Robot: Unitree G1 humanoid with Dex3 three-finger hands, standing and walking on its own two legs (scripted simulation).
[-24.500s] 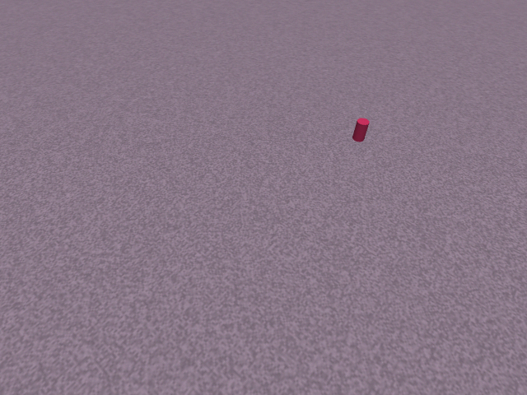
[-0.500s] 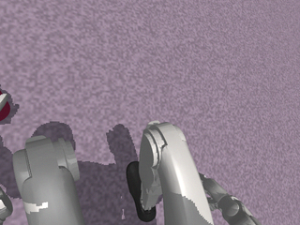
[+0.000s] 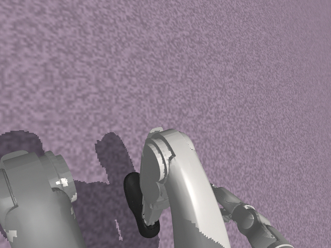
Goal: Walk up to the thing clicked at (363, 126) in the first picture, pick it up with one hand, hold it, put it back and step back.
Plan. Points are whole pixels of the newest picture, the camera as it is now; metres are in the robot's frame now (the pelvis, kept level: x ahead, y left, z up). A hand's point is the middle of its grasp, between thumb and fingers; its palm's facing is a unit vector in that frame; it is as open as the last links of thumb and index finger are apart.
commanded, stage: lower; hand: left
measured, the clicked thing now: out of the picture +0.43 +0.32 -0.20
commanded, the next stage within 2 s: loosen in 0.40 s
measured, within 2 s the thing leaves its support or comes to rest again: rests again in 0.86 s
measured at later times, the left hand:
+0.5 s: hand out of the picture +0.43 +0.32 -0.17, palm faces +0.47 -0.88 -0.01, open 9.8 cm
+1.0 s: hand out of the picture +0.43 +0.32 -0.17, palm faces +0.48 -0.88 +0.01, open 13.5 cm
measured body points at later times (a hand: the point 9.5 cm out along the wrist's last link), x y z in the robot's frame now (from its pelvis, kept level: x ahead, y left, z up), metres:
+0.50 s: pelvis -0.01 +0.01 +0.00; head +0.23 +0.19 +0.33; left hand +0.40 +0.36 -0.17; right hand +0.17 -0.24 -0.03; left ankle +0.08 +0.13 -0.25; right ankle +0.13 -0.12 -0.25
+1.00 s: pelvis -0.01 +0.01 +0.00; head +0.22 +0.20 +0.33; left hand +0.40 +0.36 -0.17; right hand +0.16 -0.23 -0.03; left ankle +0.08 +0.13 -0.25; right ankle +0.13 -0.12 -0.25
